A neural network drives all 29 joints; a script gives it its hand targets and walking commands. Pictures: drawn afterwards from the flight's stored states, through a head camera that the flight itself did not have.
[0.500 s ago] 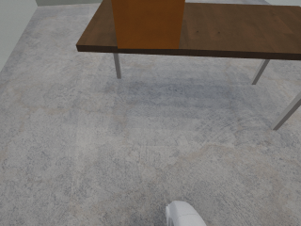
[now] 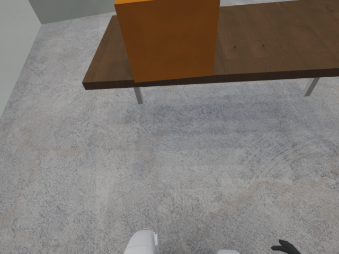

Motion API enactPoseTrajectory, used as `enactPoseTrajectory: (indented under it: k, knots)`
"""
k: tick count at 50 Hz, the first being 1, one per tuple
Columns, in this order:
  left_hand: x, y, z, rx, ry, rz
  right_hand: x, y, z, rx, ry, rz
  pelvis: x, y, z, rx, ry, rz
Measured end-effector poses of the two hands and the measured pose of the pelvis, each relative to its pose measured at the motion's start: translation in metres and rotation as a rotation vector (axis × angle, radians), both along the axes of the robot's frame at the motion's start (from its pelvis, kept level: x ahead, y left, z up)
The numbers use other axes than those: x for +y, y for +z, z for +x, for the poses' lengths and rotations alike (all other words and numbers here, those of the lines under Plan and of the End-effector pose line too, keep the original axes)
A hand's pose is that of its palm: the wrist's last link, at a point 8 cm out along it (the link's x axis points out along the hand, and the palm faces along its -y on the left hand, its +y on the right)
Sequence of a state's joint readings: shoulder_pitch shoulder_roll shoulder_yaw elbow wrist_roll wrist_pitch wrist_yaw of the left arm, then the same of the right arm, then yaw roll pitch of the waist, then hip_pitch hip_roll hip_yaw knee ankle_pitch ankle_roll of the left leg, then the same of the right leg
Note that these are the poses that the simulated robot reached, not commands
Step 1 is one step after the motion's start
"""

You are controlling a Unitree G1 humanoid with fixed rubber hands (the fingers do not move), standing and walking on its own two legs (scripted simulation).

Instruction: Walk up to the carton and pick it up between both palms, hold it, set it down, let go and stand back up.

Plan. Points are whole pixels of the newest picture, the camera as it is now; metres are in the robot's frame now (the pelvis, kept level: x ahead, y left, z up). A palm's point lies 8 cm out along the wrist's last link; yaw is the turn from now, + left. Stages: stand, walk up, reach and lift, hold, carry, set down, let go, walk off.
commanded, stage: walk up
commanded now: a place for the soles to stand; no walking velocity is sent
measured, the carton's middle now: (169, 33) +0.82 +0.01 +0.10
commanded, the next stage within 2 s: none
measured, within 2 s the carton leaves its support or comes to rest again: neither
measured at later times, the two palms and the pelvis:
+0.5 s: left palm (77, 183) +0.33 +0.31 -0.09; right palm out of the picture +0.12 -0.17 -0.16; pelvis +0.18 +0.08 -0.02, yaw -6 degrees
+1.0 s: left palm (58, 183) +0.35 +0.41 -0.14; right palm (212, 157) +0.40 -0.10 -0.11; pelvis +0.29 +0.14 -0.01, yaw +0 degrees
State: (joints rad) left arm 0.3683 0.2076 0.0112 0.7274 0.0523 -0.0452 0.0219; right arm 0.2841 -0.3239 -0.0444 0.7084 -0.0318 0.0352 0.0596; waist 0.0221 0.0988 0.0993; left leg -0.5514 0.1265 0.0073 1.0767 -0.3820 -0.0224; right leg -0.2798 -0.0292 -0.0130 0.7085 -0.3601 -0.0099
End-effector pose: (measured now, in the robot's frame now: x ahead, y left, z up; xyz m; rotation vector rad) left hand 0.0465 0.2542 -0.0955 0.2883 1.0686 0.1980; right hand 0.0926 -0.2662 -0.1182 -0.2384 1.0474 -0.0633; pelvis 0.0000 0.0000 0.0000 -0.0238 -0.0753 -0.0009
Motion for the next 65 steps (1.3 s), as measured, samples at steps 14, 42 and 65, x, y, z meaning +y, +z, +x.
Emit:
enactPoseTrajectory:
  k: [14,42,65]
  knots:
    - [0.082,-0.045,0.131,0.04,-0.077,-0.049,0.077,-0.003,0.042,0.01,-0.154,-0.057,0.071,-0.021,0.104,-0.021,-0.053,0.057]
    - [0.116,0.0,0.271,0.029,-0.013,-0.008,0.115,0.001,0.248,0.058,-0.062,-0.009,0.114,0.005,0.268,0.002,-0.018,0.009]
    - [0.159,-0.011,0.341,0.027,-0.019,-0.053,0.177,0.009,0.332,-0.067,-0.051,0.023,0.151,0.0,0.306,0.046,-0.004,0.012]
